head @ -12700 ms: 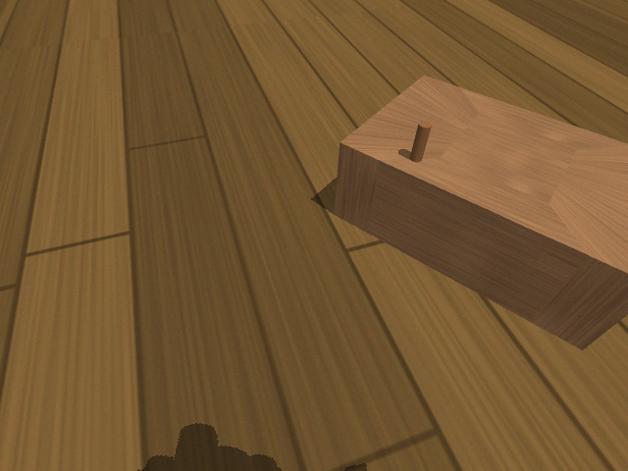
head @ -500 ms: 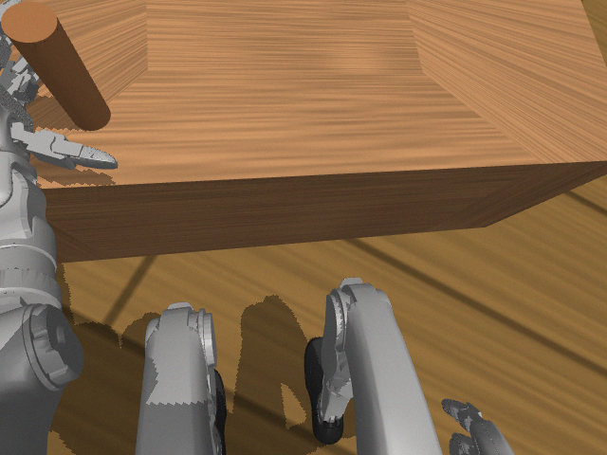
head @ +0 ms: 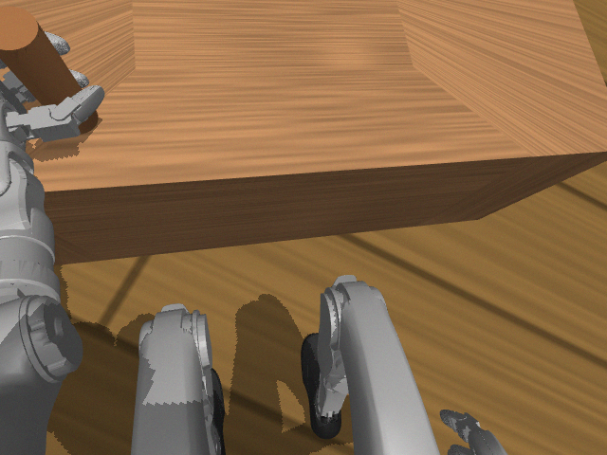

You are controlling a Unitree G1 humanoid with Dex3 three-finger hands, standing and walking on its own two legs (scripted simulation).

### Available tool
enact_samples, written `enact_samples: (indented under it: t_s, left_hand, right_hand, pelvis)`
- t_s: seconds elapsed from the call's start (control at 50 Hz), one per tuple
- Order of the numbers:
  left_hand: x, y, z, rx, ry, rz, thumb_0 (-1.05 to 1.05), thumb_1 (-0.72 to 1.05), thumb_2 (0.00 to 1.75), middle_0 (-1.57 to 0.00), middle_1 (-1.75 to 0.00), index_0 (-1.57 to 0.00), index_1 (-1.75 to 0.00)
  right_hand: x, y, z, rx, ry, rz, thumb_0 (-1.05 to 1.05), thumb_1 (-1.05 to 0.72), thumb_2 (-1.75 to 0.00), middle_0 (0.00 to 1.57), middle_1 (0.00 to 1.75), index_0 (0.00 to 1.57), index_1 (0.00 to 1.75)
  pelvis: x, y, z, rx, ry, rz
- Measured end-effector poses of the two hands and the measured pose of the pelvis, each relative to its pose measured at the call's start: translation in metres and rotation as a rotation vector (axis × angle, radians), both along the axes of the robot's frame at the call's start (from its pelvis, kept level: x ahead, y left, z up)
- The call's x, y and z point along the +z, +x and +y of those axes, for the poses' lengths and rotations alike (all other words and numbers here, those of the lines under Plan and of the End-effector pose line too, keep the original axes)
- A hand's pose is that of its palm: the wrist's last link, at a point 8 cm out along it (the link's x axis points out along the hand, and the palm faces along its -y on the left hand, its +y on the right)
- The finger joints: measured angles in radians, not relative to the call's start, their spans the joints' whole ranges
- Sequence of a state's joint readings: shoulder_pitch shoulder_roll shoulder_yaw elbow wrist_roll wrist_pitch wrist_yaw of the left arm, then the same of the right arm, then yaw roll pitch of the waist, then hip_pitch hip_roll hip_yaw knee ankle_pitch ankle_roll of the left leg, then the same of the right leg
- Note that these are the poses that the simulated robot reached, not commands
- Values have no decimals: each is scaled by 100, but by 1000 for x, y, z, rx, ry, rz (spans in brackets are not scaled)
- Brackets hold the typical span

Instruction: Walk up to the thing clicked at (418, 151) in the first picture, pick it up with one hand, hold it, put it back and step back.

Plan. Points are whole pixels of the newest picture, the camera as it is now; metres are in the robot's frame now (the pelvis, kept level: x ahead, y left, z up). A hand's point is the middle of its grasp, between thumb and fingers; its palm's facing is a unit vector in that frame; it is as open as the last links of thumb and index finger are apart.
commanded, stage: settle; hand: left
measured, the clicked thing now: (50, 81) +0.54 +0.21 +0.02
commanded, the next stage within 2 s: lift in 1.24 s
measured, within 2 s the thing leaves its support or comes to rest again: leaves its support in 0.40 s
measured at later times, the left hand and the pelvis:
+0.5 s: hand (28, 70) +0.54 +0.22 +0.04, palm faces +0.17 -0.98 -0.05, open 6.1 cm; pelvis +0.01 +0.00 +0.03, yaw +0 degrees
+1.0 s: hand (9, 37) +0.54 +0.21 +0.08, palm faces +0.15 -0.99 -0.04, open 6.1 cm; pelvis +0.02 +0.00 +0.08, yaw +0 degrees
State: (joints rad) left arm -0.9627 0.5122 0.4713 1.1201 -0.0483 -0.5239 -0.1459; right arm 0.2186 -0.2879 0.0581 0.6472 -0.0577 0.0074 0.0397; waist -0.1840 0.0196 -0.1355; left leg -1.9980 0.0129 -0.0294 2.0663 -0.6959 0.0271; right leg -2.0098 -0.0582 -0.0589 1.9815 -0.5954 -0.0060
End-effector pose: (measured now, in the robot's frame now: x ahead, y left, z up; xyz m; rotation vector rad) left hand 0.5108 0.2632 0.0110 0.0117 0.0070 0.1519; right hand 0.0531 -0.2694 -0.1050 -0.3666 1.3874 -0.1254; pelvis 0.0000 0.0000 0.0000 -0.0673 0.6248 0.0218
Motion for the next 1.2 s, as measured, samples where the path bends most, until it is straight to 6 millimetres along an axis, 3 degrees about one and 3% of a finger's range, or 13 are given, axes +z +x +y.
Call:
enact_samples:
  t_s: [0.2, 0.34, 0.44, 0.66, 0.94, 1.2]
  left_hand:
    - [1, 3, -2, -16, 14, 12, -1, -9, 96, -94, -111, -97, -111]
    - [7, 0, -2, -5, 33, 43, 0, -6, 117, -92, -126, -96, -126]
    - [23, -2, 2, 11, 43, 43, 0, -1, 128, -92, -131, -95, -131]
    - [66, 7, 6, 16, 25, 54, 0, -2, 129, -92, -131, -96, -131]
    - [72, 3, 3, 8, 22, 63, 0, -2, 129, -92, -131, -96, -130]
    - [99, 9, 1, 14, 11, 61, 0, -2, 129, -92, -131, -96, -130]
  right_hand:
    - [2, 6, -1, -6, -4, -9, 0, -90, -89, 20, 30, 20, 30]
    - [9, 11, 1, -15, 4, -20, 0, -90, -89, 20, 30, 20, 30]
    - [19, 14, 3, -21, 9, -20, 0, -90, -90, 20, 30, 20, 30]
    - [54, 15, 2, -34, -1, -18, 0, -90, -90, 20, 30, 20, 30]
    - [73, 10, 1, -43, -5, 0, 0, -90, -89, 20, 30, 20, 30]
    - [89, 20, 7, -50, 12, -24, 0, -90, -89, 20, 30, 20, 30]
  pelvis:
    - [2, 3, 1, -1, -2, 5]
    - [11, 5, 1, -2, -1, 5]
    - [24, 7, 0, -1, 3, 2]
    - [58, 14, 1, -1, 2, -9]
    - [75, 17, 0, -5, 6, -14]
    - [95, 24, 0, -7, 6, -28]
